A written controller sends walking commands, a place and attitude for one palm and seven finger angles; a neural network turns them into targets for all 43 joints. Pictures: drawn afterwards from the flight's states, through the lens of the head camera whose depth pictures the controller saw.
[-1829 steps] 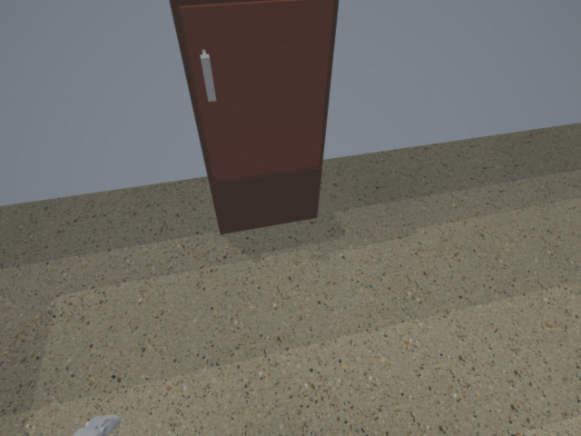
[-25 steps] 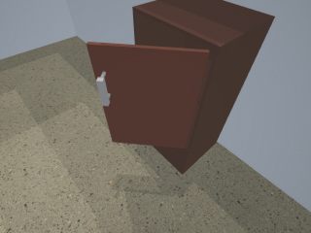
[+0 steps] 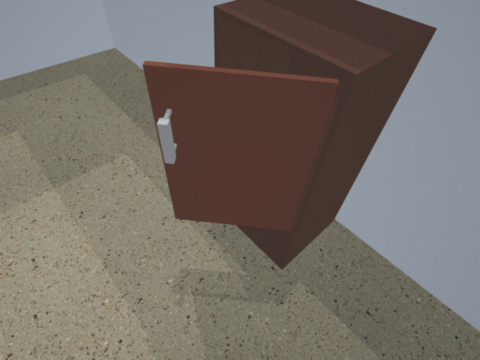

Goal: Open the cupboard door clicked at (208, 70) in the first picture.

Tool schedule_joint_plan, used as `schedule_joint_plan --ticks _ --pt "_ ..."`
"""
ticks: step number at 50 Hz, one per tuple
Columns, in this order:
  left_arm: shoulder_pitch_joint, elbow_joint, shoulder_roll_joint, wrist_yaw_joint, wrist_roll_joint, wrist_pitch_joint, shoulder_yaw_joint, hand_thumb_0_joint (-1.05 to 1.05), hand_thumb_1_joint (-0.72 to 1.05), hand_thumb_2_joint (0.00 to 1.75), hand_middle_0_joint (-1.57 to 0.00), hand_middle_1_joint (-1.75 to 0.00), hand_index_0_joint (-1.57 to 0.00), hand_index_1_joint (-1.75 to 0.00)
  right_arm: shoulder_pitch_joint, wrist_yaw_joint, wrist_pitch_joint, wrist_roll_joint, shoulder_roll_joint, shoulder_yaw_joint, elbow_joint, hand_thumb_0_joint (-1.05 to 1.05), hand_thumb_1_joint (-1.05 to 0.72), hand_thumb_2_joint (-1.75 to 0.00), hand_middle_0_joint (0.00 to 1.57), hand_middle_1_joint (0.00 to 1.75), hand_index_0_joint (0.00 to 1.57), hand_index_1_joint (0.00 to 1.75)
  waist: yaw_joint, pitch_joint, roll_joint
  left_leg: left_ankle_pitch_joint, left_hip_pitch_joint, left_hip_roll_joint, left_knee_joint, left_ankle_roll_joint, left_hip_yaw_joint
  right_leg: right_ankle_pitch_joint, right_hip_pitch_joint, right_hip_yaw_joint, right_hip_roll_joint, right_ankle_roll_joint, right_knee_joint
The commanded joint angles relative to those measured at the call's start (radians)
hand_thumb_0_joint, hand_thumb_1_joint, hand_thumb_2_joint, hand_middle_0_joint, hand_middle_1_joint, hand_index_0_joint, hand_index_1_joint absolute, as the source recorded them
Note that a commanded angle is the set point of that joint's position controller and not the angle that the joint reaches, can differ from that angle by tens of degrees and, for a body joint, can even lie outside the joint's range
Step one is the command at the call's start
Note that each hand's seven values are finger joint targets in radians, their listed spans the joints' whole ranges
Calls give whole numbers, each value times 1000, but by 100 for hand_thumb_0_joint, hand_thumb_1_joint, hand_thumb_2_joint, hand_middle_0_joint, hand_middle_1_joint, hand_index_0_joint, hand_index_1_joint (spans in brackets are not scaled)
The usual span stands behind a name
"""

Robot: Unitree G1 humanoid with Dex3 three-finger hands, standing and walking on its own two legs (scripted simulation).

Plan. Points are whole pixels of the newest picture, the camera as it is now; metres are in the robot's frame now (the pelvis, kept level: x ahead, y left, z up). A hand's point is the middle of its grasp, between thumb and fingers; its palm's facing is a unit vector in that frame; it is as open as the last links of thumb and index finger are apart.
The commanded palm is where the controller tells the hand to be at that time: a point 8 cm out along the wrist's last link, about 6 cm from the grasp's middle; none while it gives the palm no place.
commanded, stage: look again from close up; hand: left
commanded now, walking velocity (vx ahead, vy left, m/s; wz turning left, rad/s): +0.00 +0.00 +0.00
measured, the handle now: (169, 136) +0.60 +0.22 -0.01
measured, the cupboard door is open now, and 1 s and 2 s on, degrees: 42 42 42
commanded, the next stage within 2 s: shuffle to correct the standing spot in 0.56 s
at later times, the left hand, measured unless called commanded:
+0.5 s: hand out of the picture +0.00 +0.16 -0.17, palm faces -0.02 -0.97 -0.26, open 7.3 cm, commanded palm none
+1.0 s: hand out of the picture -0.03 +0.15 -0.19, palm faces +0.06 -0.98 -0.18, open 7.3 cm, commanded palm none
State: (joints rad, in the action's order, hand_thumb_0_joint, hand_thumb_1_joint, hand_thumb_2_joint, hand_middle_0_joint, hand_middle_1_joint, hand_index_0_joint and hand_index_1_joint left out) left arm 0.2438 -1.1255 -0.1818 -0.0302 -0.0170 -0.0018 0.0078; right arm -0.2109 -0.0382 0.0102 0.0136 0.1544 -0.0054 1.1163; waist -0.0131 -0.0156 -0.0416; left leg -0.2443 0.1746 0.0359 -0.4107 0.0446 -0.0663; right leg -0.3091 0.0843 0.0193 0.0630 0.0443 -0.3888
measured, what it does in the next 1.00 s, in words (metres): stands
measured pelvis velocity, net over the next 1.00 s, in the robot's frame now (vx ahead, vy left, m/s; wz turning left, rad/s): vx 0.03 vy -0.02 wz -0.01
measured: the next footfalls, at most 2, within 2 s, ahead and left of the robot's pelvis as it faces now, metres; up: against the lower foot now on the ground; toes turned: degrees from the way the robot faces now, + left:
right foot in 1.30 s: +0.15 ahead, -0.12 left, +0.00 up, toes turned -2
left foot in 1.62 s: +0.08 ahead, +0.11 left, +0.00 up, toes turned +3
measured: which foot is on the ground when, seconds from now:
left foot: down 0.00-1.00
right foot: down 0.00-1.00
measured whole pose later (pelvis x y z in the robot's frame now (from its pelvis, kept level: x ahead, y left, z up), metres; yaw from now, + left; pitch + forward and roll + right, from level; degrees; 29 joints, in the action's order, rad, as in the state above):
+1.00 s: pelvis +0.03 -0.02 -0.02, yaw +0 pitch +0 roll +1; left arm 0.38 -1.10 -0.17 -0.03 -0.03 0.01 0.02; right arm -0.28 -0.02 0.01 0.02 0.17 0.00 1.08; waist -0.05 -0.03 -0.06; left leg -0.34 0.23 0.00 -0.59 0.03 -0.11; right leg -0.45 0.14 0.03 0.03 -0.02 -0.61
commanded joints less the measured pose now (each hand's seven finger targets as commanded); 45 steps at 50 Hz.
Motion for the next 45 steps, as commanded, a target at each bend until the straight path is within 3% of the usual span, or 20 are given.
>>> schedule_joint_plan --ticks 1,2,3,4,5,6,7,9,11,13,16,21,33,36,38,40,42,45 --pt "68 20 -83 -1 4 8 12 0 90 90 -20 -30 -20 -30 -73 -4 14 -2 121 -17 -15 0 -90 -90 20 30 20 30 8 -25 24 318 -53 -133 64 -19 120 206 65 -36 55 -55 55" --pt "103 30 -77 -46 -17 36 -5 0 90 90 -20 -30 -20 -30 -56 12 25 -11 167 -16 -85 0 -90 -90 20 30 20 30 16 -68 148 621 -28 -154 -97 -41 107 305 158 -62 52 -46 -6" --pt "82 74 -115 -41 -1 32 3 0 90 90 -20 -30 -20 -30 -100 16 24 4 140 -15 -96 0 -90 -90 20 30 20 30 23 -9 193 455 -3 -149 -76 -34 130 118 105 -40 45 -77 -51" --pt "74 76 -105 -31 -1 22 3 0 90 90 -20 -30 -20 -30 -88 12 24 4 141 -15 -101 0 -90 -90 20 30 20 30 13 -19 215 393 14 -153 -33 -21 141 44 127 -27 24 -83 -73" --pt "96 74 -98 -26 1 20 -2 0 90 90 -20 -30 -20 -30 -103 13 23 4 149 -11 -112 0 -90 -90 20 30 20 30 14 30 210 356 3 -166 -17 -6 161 2 115 -10 2 -82 -91" --pt "100 81 -95 -23 -2 26 -1 0 90 90 -20 -30 -20 -30 -99 14 26 5 146 -11 -124 0 -90 -90 20 30 20 30 4 64 224 408 -11 -172 -31 5 165 34 97 -3 -2 -82 -105" --pt "102 78 -94 -22 1 27 1 0 90 90 -20 -30 -20 -30 -103 11 28 4 148 -12 -129 0 -90 -90 20 30 20 30 10 99 189 477 -45 -173 -50 11 161 68 88 -1 -2 -82 -115" --pt "98 78 -86 -23 5 29 -3 0 90 90 -20 -30 -20 -30 -116 6 28 0 148 -12 -134 0 -90 -90 20 30 20 30 15 93 82 509 -56 -166 -79 17 141 149 89 -11 11 -79 -104" --pt "86 80 -93 -22 5 32 -2 0 90 90 -20 -30 -20 -30 -115 5 28 0 139 -11 -129 0 -90 -90 20 30 20 30 18 58 34 463 -42 -148 -80 11 116 251 96 -28 28 -80 -101" --pt "72 85 -98 -22 6 27 -1 0 90 90 -20 -30 -20 -30 -115 7 23 -2 140 -11 -122 0 -90 -90 20 30 20 30 22 5 -8 350 -3 -138 -55 5 111 236 109 -33 32 -75 -91" --pt "73 83 -100 -17 5 24 -3 0 90 90 -20 -30 -20 -30 -97 12 19 -1 129 -7 -111 0 -90 -90 20 30 20 30 15 -63 -18 201 35 -127 -14 5 105 160 141 -51 33 -75 -59" --pt "79 83 -112 -13 4 22 -5 0 90 90 -20 -30 -20 -30 -90 16 15 -1 122 -3 -91 0 -90 -90 20 30 20 30 12 -78 -16 92 35 -122 10 -1 89 79 164 -73 34 -77 -20" --pt "99 70 -112 -8 6 29 -3 0 90 90 -20 -30 -20 -30 -79 11 17 -2 111 0 -52 0 -90 -90 20 30 20 30 10 -31 28 147 0 -128 -13 -20 61 215 142 -95 42 -84 1" --pt "118 66 -125 -4 -1 26 6 0 90 90 -20 -30 -20 -30 -83 16 11 -1 110 -2 -52 0 -90 -90 20 30 20 30 -1 -47 17 12 44 -104 -54 -21 34 60 127 -129 55 -103 22" --pt "137 61 -143 -1 -2 25 17 0 90 90 -20 -30 -20 -30 -72 20 8 2 101 -1 -62 0 -90 -90 20 30 20 30 -9 -78 -19 -63 120 -76 -109 -31 1 1 106 -191 101 -134 66" --pt "159 60 -157 -1 -3 27 28 0 90 90 -20 -30 -20 -30 -61 23 7 5 93 -4 -76 0 -90 -90 20 30 20 30 -19 -101 -67 -104 182 -67 -181 -37 -21 39 83 -255 161 -174 99" --pt "188 59 -155 -3 -8 31 36 0 90 90 -20 -30 -20 -30 -46 23 10 5 90 -6 -88 0 -90 -90 20 30 20 30 -32 -114 -96 -154 250 -67 -245 -38 -18 198 29 -288 203 -209 90" --pt "201 58 -152 -7 -13 33 46 0 90 90 -20 -30 -20 -30 -50 23 17 1 88 -8 -102 0 -90 -90 20 30 20 30 -29 -107 -88 -161 243 -73 -214 -33 -16 419 -3 -242 221 -229 27"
